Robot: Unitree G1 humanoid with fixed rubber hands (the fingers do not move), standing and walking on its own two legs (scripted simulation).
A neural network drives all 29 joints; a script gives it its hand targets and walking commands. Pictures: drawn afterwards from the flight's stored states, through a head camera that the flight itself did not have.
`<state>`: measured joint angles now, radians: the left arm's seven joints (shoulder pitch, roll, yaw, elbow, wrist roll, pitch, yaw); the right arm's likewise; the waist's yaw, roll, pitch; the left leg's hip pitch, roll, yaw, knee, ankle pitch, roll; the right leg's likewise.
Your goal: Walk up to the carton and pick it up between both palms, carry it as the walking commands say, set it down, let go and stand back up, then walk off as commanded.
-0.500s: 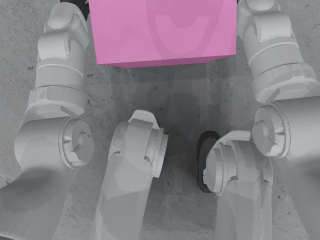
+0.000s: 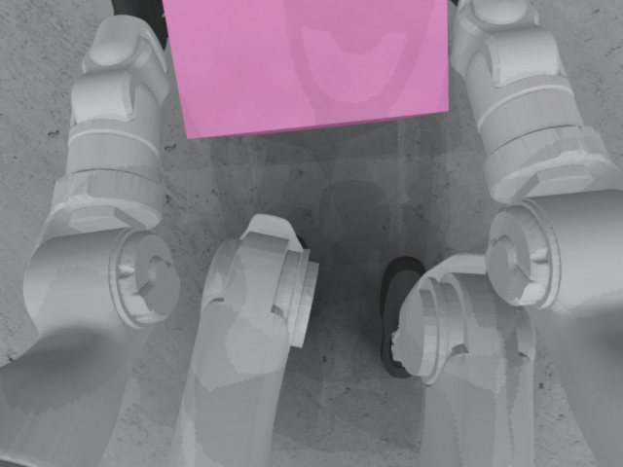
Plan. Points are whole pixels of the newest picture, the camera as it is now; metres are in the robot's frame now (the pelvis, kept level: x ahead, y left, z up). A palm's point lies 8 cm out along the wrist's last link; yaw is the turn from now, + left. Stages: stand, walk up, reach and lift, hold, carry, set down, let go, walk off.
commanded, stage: set down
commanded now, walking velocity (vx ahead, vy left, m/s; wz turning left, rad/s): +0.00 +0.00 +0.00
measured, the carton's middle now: out of the picture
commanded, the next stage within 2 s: none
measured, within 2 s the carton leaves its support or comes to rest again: neither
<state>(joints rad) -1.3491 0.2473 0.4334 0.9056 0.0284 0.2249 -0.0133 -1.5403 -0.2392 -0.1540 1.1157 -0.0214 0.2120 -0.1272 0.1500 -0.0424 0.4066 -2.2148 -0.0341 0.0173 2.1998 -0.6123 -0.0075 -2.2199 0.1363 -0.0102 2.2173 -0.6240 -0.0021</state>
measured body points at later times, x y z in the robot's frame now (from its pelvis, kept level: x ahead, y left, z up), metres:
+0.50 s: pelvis -0.01 +0.00 +0.00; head +0.38 +0.03 +0.21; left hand +0.51 +0.27 -0.20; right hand +0.58 -0.06 -0.20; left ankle +0.11 +0.11 -0.34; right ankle +0.10 -0.10 -0.34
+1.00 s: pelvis -0.01 +0.00 +0.03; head +0.37 +0.05 +0.24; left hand +0.52 +0.30 -0.14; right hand +0.60 -0.06 -0.15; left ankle +0.11 +0.11 -0.34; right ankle +0.10 -0.10 -0.34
